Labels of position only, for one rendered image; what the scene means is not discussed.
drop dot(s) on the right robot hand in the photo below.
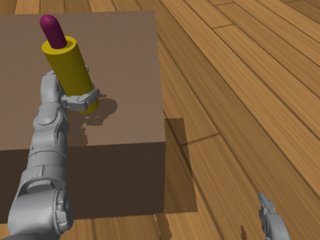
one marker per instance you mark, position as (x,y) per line
(272,223)

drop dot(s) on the left robot hand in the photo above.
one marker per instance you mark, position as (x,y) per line
(51,91)

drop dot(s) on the bottle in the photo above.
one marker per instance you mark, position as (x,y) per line
(64,56)

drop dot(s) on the left robot arm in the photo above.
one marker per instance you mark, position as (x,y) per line
(42,209)

